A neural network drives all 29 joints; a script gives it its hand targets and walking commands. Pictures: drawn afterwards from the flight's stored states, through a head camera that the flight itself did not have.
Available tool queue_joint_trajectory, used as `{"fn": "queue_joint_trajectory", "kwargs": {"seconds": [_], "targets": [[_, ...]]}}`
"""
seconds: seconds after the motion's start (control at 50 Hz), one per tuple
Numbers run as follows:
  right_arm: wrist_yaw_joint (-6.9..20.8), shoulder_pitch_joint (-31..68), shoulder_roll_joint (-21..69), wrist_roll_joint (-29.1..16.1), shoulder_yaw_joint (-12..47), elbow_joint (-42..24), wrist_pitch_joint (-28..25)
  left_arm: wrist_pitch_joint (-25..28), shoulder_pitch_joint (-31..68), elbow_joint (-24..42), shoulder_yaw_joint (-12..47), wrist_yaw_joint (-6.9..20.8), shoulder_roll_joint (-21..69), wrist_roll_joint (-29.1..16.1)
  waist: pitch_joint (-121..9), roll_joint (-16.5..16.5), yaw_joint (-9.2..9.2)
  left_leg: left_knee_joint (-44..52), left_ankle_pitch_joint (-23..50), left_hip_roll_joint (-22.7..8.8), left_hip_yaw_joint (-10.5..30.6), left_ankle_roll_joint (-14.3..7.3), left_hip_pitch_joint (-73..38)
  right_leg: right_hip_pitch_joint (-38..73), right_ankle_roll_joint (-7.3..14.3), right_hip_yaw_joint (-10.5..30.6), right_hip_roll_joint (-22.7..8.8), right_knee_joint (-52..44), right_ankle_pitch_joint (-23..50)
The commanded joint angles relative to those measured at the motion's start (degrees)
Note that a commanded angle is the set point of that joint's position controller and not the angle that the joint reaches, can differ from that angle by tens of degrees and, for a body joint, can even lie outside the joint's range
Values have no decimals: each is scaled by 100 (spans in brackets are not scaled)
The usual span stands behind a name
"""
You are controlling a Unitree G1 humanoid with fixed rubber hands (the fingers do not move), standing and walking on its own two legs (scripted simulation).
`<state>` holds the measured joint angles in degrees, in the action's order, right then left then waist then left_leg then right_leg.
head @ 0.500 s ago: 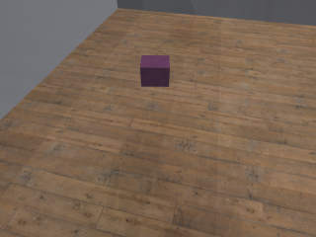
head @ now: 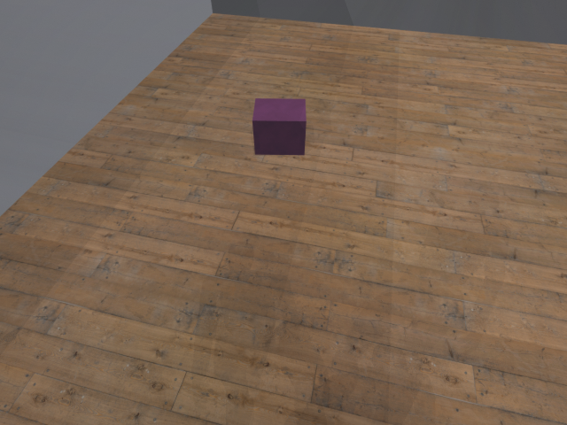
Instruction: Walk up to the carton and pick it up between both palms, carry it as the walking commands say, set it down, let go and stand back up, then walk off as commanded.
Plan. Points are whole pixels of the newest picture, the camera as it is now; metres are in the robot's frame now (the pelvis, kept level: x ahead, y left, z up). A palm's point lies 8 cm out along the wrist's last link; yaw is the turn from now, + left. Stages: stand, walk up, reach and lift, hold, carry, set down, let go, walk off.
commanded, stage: stand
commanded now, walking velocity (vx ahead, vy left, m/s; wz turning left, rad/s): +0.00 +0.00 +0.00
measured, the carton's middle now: (280, 126) +1.72 +0.02 -0.67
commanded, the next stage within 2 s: walk off in 1.10 s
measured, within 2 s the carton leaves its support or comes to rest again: neither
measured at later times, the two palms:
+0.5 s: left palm out of the picture +0.05 +0.29 -0.12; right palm out of the picture +0.06 -0.30 -0.11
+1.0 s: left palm out of the picture +0.09 +0.30 -0.10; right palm out of the picture +0.09 -0.32 -0.10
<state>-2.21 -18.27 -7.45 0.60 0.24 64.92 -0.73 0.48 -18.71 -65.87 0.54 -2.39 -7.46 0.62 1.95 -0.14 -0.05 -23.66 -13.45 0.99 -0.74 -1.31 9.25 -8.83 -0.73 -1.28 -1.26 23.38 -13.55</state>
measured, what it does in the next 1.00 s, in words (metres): stands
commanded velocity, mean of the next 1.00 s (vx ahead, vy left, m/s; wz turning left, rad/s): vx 0.00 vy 0.00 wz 0.00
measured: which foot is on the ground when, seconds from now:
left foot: down 0.00-1.00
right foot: down 0.00-1.00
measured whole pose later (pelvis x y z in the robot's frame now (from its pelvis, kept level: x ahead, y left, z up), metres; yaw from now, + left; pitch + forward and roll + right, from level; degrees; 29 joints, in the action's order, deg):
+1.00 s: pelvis +0.00 -0.01 +0.01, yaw +0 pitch -2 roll +0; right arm 0.0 -5.6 -22.2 0.4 0.0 61.2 -2.1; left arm 2.1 -6.0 -61.1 0.2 -0.1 -22.4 0.4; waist 2.4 -0.1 -0.1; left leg -18.6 -10.8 0.5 -0.6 -0.6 6.0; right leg -5.6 -0.2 -1.4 -0.7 18.4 -10.9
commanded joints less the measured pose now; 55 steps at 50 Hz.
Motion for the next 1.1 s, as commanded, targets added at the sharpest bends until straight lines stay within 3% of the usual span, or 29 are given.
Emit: {"fn": "queue_joint_trajectory", "kwargs": {"seconds": [0.0,0.42,0.7,1.08], "targets": [[-14,-446,-509,2,-77,-60,-30,23,-476,34,-77,-15,-493,4,297,21,0,441,778,-575,520,-131,205,-125,188,384,-423,-358,644],[97,641,-1888,5,-290,-785,-162,172,494,861,-302,109,-1853,14,111,28,1,479,732,-750,656,-86,6,57,239,554,-573,-428,707],[185,1280,-2366,-40,-206,-688,-183,211,1201,793,-209,194,-2372,-31,-149,29,-12,697,1020,-826,657,-37,-253,242,227,580,-658,-673,966],[192,1433,-2478,-20,-192,-567,-181,202,1436,659,-201,206,-2488,-26,-289,22,-8,782,1230,-867,622,-20,-378,365,222,553,-692,-761,1155]]}}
